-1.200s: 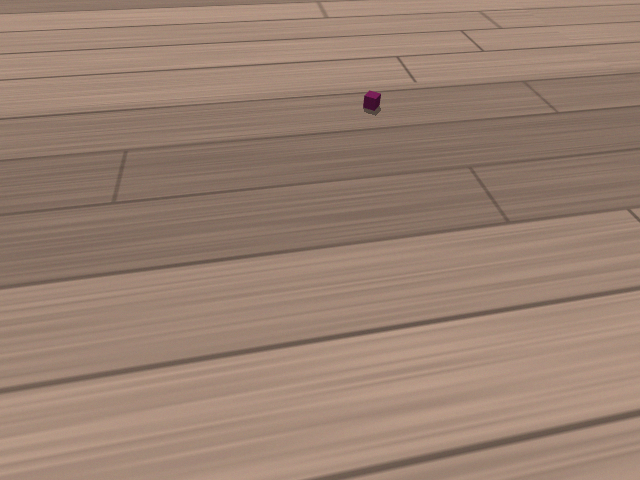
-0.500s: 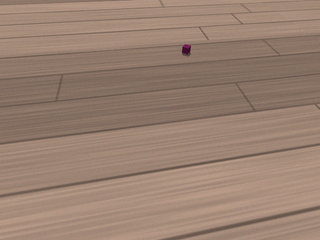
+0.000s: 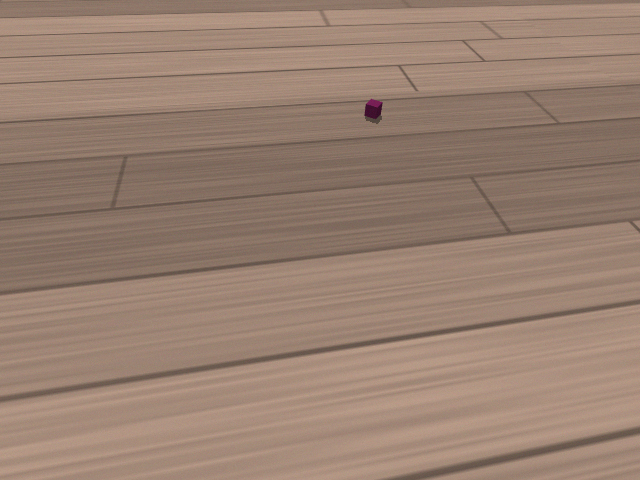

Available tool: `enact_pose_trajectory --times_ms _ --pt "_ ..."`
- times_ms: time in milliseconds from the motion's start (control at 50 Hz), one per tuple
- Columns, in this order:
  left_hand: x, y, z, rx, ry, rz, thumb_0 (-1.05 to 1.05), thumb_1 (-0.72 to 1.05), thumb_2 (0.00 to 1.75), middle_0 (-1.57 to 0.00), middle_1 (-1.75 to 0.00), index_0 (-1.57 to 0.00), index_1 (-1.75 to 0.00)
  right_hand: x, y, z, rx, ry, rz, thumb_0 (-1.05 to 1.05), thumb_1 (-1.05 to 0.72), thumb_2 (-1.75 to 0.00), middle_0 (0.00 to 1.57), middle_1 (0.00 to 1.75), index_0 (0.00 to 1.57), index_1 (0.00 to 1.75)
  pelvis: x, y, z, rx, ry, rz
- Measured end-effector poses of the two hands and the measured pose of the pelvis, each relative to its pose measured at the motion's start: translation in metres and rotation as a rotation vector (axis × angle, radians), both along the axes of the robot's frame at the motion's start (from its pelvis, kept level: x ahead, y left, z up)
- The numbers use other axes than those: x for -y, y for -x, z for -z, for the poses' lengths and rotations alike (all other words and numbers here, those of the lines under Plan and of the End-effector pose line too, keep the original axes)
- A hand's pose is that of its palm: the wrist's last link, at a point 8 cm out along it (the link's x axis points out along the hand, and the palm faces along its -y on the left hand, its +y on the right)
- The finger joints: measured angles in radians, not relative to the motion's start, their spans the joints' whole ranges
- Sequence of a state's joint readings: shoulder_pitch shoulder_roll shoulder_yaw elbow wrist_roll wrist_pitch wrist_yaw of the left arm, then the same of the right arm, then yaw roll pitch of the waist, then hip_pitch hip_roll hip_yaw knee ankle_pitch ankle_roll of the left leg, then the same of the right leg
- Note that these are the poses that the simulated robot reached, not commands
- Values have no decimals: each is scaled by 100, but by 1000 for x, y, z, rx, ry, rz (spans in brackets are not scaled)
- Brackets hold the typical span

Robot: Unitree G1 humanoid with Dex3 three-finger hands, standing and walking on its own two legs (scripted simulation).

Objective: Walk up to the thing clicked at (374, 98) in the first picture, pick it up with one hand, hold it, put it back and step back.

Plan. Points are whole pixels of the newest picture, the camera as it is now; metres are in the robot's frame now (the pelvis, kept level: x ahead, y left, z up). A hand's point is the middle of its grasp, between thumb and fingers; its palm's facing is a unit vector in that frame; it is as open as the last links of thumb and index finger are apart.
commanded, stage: walk up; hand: left
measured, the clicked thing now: (373, 109) +2.31 -0.28 -0.74
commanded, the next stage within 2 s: none
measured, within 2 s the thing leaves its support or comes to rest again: neither
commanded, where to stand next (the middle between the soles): +1.93 -0.52 m, yaw +2 degrees
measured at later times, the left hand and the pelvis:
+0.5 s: hand (221, 419) +0.24 +0.15 -0.13, palm faces +0.02 -0.93 -0.37, open 7.4 cm; pelvis +0.18 -0.13 +0.00, yaw -1 degrees
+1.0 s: hand (283, 242) +0.61 +0.10 -0.14, palm faces -0.10 -0.94 -0.33, open 7.4 cm; pelvis +0.50 -0.17 -0.01, yaw -2 degrees
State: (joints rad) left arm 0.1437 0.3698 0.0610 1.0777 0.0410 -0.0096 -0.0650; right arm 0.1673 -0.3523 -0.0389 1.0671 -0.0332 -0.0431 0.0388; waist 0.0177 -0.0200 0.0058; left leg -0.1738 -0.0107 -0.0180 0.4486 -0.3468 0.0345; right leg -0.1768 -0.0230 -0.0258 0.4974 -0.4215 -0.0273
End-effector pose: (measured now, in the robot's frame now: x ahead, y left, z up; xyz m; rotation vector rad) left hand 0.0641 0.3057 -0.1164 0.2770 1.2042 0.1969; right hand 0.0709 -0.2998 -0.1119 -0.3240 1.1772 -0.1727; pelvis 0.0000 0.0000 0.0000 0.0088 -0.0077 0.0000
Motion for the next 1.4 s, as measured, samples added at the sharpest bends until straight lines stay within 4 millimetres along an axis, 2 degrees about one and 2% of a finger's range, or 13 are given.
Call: enact_pose_trajectory --times_ms 140,220,300,360,520,660,780,940,1040,1140,1180,1260,1400 --pt "-2 -57 -15 42 -47 70 1 90 90 -20 -30 -20 -30 53 10 -9 19 55 67 0 -90 -89 20 31 21 30 25 -26 4 -7 -32 27" --pt "18 -108 -30 93 -75 116 1 90 90 -20 -30 -20 -30 96 8 -6 -27 78 100 0 -90 -89 20 31 21 30 52 -56 6 2 -28 34" --pt "46 -158 -34 175 -121 125 1 90 90 -20 -30 -20 -30 142 -19 13 -66 95 107 1 -90 -89 20 30 21 30 86 -91 22 19 -3 28" --pt "71 -170 -35 229 -117 90 1 90 90 -20 -30 -20 -30 157 -62 16 -68 86 82 1 -90 -89 20 30 20 30 104 -114 21 31 4 12" --pt "111 -172 -26 74 -59 4 1 90 90 -20 -30 -20 -30 157 -214 -12 113 1 -42 1 -90 -89 20 30 20 30 131 -193 1 34 14 14" --pt "118 -219 5 -23 -24 -45 1 90 90 -20 -30 -20 -30 155 -338 -19 135 26 -117 1 -90 -89 20 30 21 30 141 -283 13 19 36 3" --pt "121 -299 32 -89 -10 -52 1 90 90 -20 -30 -20 -30 149 -438 -14 218 68 -128 0 -90 -89 20 30 21 30 137 -368 29 14 -13 8" --pt "148 -474 1 68 3 103 1 90 90 -20 -30 -20 -30 176 -465 -22 162 56 -17 0 -90 -89 20 30 21 30 158 -463 10 25 -31 36" --pt "171 -583 -19 153 -32 172 1 90 90 -20 -30 -20 -30 217 -483 -7 72 52 42 0 -89 -89 20 31 21 30 187 -527 13 28 -38 35" --pt "202 -673 -24 252 -102 158 1 90 90 -20 -30 -20 -30 270 -532 27 -3 61 72 1 -89 -89 20 31 21 30 229 -599 35 36 -17 21" --pt "216 -690 -27 276 -108 132 1 90 90 -20 -30 -20 -30 280 -562 31 -21 57 69 1 -90 -89 20 30 21 30 241 -620 34 40 -19 20" --pt "240 -700 -35 211 -90 94 1 90 90 -20 -30 -20 -30 288 -635 19 27 22 33 1 -90 -89 20 30 20 30 253 -662 16 40 -14 26" --pt "256 -715 -26 54 -59 33 1 90 90 -20 -30 -20 -30 291 -748 -6 80 0 -43 1 -90 -89 20 30 20 30 270 -741 1 17 14 28"
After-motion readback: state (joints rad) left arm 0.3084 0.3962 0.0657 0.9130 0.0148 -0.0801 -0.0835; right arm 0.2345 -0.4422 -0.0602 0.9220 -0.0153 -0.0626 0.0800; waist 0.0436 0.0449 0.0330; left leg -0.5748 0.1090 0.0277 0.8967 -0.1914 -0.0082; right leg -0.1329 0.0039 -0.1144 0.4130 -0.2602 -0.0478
